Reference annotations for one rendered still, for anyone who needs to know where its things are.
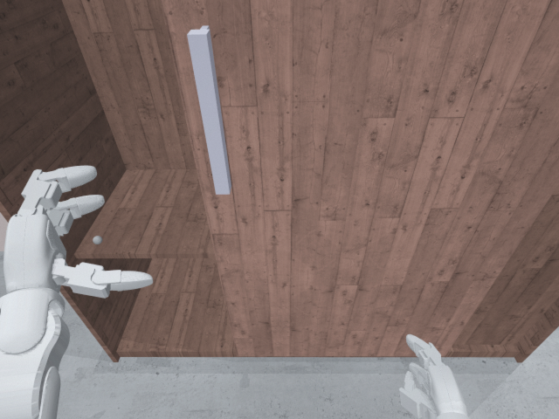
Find left robot forearm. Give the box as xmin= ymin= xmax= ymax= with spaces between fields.
xmin=0 ymin=287 xmax=70 ymax=419

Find handle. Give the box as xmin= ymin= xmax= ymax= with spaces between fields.
xmin=187 ymin=25 xmax=231 ymax=195

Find left robot hand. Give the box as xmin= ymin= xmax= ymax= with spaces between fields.
xmin=3 ymin=166 xmax=153 ymax=299

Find wardrobe door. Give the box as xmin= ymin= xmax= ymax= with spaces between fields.
xmin=453 ymin=185 xmax=559 ymax=345
xmin=160 ymin=0 xmax=559 ymax=356

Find right robot hand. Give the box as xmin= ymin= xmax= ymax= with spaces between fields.
xmin=399 ymin=334 xmax=468 ymax=419

